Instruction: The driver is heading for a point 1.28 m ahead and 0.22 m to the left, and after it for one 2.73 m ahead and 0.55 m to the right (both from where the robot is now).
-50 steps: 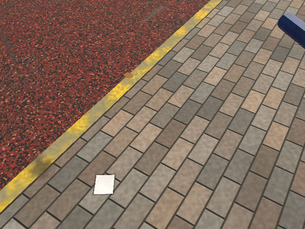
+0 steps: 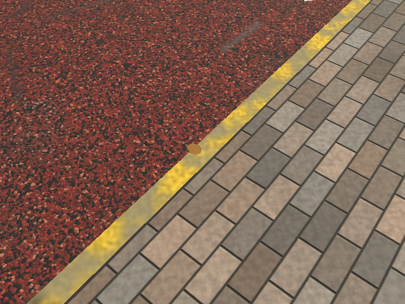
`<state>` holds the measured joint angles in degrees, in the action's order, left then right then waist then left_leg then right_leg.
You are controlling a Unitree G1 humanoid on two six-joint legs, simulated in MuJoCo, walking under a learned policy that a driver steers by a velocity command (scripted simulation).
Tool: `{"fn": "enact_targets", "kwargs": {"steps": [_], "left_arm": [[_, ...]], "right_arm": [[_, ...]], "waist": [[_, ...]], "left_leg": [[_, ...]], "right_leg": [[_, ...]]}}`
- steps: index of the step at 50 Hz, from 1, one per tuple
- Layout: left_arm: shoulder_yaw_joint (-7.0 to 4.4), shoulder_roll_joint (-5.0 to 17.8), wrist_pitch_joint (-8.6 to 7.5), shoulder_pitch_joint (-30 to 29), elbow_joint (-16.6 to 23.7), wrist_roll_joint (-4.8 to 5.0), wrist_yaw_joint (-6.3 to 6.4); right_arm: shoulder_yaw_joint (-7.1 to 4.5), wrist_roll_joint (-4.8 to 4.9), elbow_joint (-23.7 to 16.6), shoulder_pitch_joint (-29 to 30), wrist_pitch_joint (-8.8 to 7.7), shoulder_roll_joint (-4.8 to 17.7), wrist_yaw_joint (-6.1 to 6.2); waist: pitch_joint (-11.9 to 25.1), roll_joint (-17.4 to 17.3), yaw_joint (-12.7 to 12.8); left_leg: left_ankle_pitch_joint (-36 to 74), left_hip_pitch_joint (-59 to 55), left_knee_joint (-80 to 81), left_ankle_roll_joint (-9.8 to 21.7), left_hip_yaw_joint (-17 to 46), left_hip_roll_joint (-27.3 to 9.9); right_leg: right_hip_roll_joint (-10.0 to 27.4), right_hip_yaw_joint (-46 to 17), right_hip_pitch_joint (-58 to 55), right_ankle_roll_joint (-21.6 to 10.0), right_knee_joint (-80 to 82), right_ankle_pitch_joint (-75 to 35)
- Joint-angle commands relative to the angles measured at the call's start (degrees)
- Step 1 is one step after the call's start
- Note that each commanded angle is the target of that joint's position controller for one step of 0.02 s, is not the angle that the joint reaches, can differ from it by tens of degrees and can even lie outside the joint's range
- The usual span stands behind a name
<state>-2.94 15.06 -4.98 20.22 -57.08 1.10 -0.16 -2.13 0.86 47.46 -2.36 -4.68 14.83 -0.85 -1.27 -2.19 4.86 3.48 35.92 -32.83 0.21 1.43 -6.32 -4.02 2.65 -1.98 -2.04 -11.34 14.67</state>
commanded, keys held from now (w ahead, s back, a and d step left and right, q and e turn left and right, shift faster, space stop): w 0.72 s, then w+q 0.14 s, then q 0.14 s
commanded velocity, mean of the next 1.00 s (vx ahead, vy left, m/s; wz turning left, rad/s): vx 0.48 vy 0.00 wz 0.07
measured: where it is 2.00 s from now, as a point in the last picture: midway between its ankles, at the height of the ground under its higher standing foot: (225, 225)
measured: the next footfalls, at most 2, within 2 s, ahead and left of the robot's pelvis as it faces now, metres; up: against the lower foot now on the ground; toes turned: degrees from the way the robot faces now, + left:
left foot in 0.10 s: +0.24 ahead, +0.14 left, +0.00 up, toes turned +2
right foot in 0.64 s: +0.55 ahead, -0.10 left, +0.00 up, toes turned -3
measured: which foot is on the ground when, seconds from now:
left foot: up 0.00-0.08, down 0.10-0.64, up 0.66-1.00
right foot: down 0.00-0.10, up 0.12-0.62, down 0.64-1.00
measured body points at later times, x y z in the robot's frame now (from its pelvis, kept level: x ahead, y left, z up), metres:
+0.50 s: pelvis +0.28 +0.04 +0.01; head +0.30 +0.05 +0.46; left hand +0.47 +0.29 -0.10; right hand +0.27 -0.23 -0.13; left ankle +0.20 +0.14 -0.74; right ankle +0.47 -0.12 -0.69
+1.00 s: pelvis +0.56 -0.02 +0.00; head +0.58 -0.01 +0.45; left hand +0.57 +0.26 -0.13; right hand +0.72 -0.27 -0.11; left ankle +0.72 +0.16 -0.68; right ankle +0.51 -0.10 -0.74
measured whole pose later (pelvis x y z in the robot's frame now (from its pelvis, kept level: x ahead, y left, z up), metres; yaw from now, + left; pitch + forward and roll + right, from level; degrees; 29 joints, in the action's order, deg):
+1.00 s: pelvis +0.56 -0.02 +0.00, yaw +5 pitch +1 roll -2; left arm -2.8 14.0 -5.2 15.4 -56.9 -1.0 0.7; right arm -4.0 0.5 49.2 -8.6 -3.2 15.6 -0.3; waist -1.6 -2.4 2.6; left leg 2.3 38.8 -42.1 0.7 2.8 -6.0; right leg -3.2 8.9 1.6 -3.2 -13.0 12.4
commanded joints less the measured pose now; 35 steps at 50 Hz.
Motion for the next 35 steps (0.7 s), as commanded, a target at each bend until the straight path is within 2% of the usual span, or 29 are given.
{"fn": "enact_targets", "kwargs": {"steps": [1,2,3,4,5,6,7,8,9,10,11,12,13,15,18,22,26,28,30,31,32,33,34,35], "left_arm": [[-2.13,10.1,0.52,1.3,1.2,0.31,0.49],[-2.28,10.5,0.92,0.9,1.2,0.22,0.56],[-2.33,10.9,1.31,-0.3,1.5,0.14,0.6],[-1.89,9.8,1.71,-0.8,1.7,-0.18,0.6],[-0.78,7.5,1.76,0.0,3.1,-1.24,0.69],[1.53,-0.5,0.48,7.3,3.5,-1.21,-0.02],[0.47,4.9,-0.89,4.6,2.6,0.09,-0.27],[-0.58,8.9,-1.82,-0.9,4.3,1.63,-0.48],[-0.51,8.7,-2.13,-4.2,4.9,1.66,-0.16],[-0.77,8.2,-1.96,-5.9,5.1,0.69,0.16],[-1.0,7.5,-1.32,-5.1,4.8,0.19,0.25],[-0.87,6.2,-0.59,-4.2,4.5,0.02,0.24],[-0.71,5.0,0.04,-3.8,4.3,-0.1,0.28],[-0.6,4.3,0.83,-6.2,5.2,-0.47,0.41],[-0.63,4.2,0.82,-12.1,7.2,-0.98,0.29],[-0.04,3.0,0.19,-20.0,9.2,-0.61,-0.42],[0.22,3.4,-0.31,-25.6,11.4,-0.1,-1.49],[0.03,4.4,-0.71,-26.2,12.2,0.0,-2.14],[-0.75,6.1,-0.97,-22.4,11.5,0.03,-2.41],[-1.73,7.7,-1.01,-16.5,9.7,-0.1,-2.27],[-3.23,10.5,-0.94,-6.5,6.5,-0.29,-1.82],[-4.53,15.6,-0.71,2.4,4.9,-1.28,-1.33],[-4.27,15.3,-0.35,4.8,4.0,-0.61,-1.56],[-2.87,10.9,-0.51,2.4,4.2,0.0,-1.54]], "right_arm": [[-0.87,0.25,-5.3,5.2,-1.04,5.1,-0.98],[-1.18,0.31,-5.2,3.8,-1.16,5.9,-1.17],[-1.86,0.28,-4.3,-0.2,-1.27,7.2,-1.2],[-3.26,0.2,-1.6,-8.9,-1.25,9.5,-0.93],[-4.63,-0.4,0.8,-19.8,-1.1,13.7,-0.41],[-5.72,-0.75,2.5,-24.0,-0.68,18.6,-0.63],[-4.02,-0.41,2.0,-23.5,-0.76,12.3,-0.81],[-3.14,-0.47,1.0,-18.4,-1.03,9.9,-0.66],[-2.68,-0.81,-0.2,-13.8,-1.16,8.6,-0.56],[-2.27,-1.16,-0.5,-10.9,-1.3,7.0,-0.7],[-1.88,-1.65,-0.5,-9.6,-1.55,5.9,-0.78],[-1.83,-1.61,-0.2,-9.5,-1.66,5.6,-0.94],[-1.9,-1.34,0.2,-10.1,-1.86,5.9,-0.96],[-2.31,-1.1,1.1,-11.5,-2.07,7.4,-0.59],[-2.55,-0.93,2.4,-14.1,-1.57,8.2,0.32],[-2.61,-0.41,4.2,-17.5,-1.13,8.9,1.01],[-2.89,-0.05,6.6,-21.2,-0.13,9.2,1.19],[-3.24,0.14,7.1,-21.2,0.5,9.6,1.47],[-3.56,0.16,7.0,-19.8,1.08,10.4,1.66],[-3.5,0.15,6.7,-18.7,1.44,10.4,1.72],[-2.82,-0.26,6.2,-18.7,1.69,8.8,1.81],[-1.43,-1.13,4.8,-22.7,1.11,4.9,1.51],[-0.01,-0.97,5.4,-25.9,-0.23,0.5,1.13],[-1.57,0.83,4.6,-20.6,-1.39,6.7,0.85]], "waist": [[-3.1,4.8,-1.7],[-2.1,5.5,-2.8],[0.3,6.2,-5.4],[5.6,5.5,-9.5],[14.4,0.6,-13.1],[21.6,-15.4,-9.4],[21.9,-11.1,-11.2],[13.1,-7.8,-10.6],[8.7,-3.2,-9.0],[5.0,-1.0,-7.6],[4.3,-2.0,-5.7],[3.9,-2.2,-4.8],[3.4,-1.9,-4.3],[1.6,-1.1,-4.1],[-0.3,-0.5,-5.4],[-2.1,-0.9,-7.8],[-3.8,-1.0,-9.2],[-3.6,-1.5,-8.4],[-1.0,-2.9,-5.7],[2.5,-3.1,-2.3],[8.9,-1.9,1.6],[17.7,6.9,1.9],[23.1,17.4,0.8],[17.3,12.7,2.0]], "left_leg": [[-3.5,-1.5,3.1,1.8,-0.3,1.2],[-5.9,-3.9,3.6,2.5,-0.8,1.9],[-7.6,-9.7,4.5,3.6,-2.3,3.5],[-7.6,-21.3,5.2,5.3,-3.8,5.3],[-6.8,-38.5,3.3,8.7,4.9,-2.7],[-18.8,-58.3,9.9,18.3,32.8,-15.6],[-25.6,-58.4,15.9,17.9,40.5,-15.9],[-23.7,-51.5,16.5,15.1,32.0,-14.1],[-17.5,-43.6,17.5,13.8,24.9,-12.0],[-11.3,-36.6,19.1,13.2,19.6,-9.9],[-7.9,-32.5,20.7,12.4,16.2,-8.3],[-6.5,-30.3,22.3,12.5,14.3,-7.4],[-4.7,-28.9,23.5,13.0,12.6,-7.1],[-2.1,-27.8,25.4,13.6,9.9,-7.1],[-1.7,-29.1,26.9,12.9,6.4,-6.0],[-3.3,-29.1,27.6,11.1,2.0,-4.0],[-2.0,-36.4,25.1,10.8,2.1,-6.9],[1.6,-40.3,22.5,10.1,2.6,-8.7],[12.6,-42.0,17.7,9.0,2.2,-8.9],[21.6,-41.1,10.8,7.9,0.6,-7.2],[21.6,-35.5,-0.9,6.2,-1.6,-4.1],[3.5,-16.2,-21.7,2.8,-4.4,1.8],[-36.6,-0.6,-35.9,0.8,0.7,10.2],[-36.8,5.9,-41.9,2.1,5.9,6.9]], "right_leg": [[18.5,-7.8,0.4,-8.4,0.4,-16.8],[19.0,-7.8,-1.0,-7.7,-1.8,-20.9],[18.2,-6.8,-1.4,-6.8,-6.7,-29.6],[15.2,-4.5,0.7,-5.4,-17.0,-36.4],[11.7,-1.8,10.7,-3.5,-34.1,-26.3],[0.7,-0.9,34.5,0.5,-54.9,7.6],[2.0,-9.2,41.4,-0.2,-62.6,18.0],[5.1,-9.0,45.5,-1.4,-64.4,14.0],[8.2,-7.5,44.1,-1.6,-62.3,8.7],[10.1,-6.9,42.1,-1.3,-58.4,5.1],[11.7,-7.3,38.3,-1.2,-55.8,2.6],[12.0,-7.2,36.2,-0.8,-54.1,1.4],[12.2,-6.7,35.6,-0.4,-52.4,0.8],[12.7,-6.3,38.0,0.7,-47.9,-2.4],[12.5,-5.8,41.5,2.0,-37.8,-11.4],[10.0,-3.2,38.0,2.1,-24.9,-21.0],[9.0,-3.3,39.6,0.9,-19.5,-19.0],[8.6,-3.5,39.4,-0.5,-17.8,-15.2],[6.6,-1.9,32.8,-2.0,-16.8,-11.0],[4.7,0.0,24.2,-3.3,-15.7,-11.0],[5.3,-0.9,9.7,-5.2,-16.8,-12.2],[18.8,-19.7,-12.5,-11.8,-18.1,-9.6],[26.5,-41.8,-22.4,-17.3,-9.3,0.8],[24.5,-39.7,-18.5,-14.7,-6.4,6.7]]}}
Velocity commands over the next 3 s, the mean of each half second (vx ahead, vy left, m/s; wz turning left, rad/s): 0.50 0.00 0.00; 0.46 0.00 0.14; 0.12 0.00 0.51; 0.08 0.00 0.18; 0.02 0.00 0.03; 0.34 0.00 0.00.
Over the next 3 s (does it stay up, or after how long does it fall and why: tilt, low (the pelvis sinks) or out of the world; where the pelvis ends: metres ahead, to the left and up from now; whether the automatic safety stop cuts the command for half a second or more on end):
stays up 0.90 0.08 -0.01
